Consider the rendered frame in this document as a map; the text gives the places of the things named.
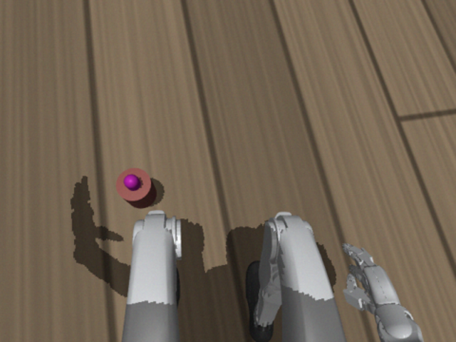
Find right robot foot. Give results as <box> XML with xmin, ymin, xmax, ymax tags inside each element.
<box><xmin>246</xmin><ymin>261</ymin><xmax>274</xmax><ymax>342</ymax></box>

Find bottle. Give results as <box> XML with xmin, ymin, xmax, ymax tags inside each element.
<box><xmin>116</xmin><ymin>168</ymin><xmax>157</xmax><ymax>209</ymax></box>

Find right robot hand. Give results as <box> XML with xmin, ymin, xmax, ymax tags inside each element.
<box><xmin>342</xmin><ymin>243</ymin><xmax>401</xmax><ymax>315</ymax></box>

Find right robot arm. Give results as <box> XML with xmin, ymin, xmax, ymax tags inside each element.
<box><xmin>374</xmin><ymin>304</ymin><xmax>424</xmax><ymax>342</ymax></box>

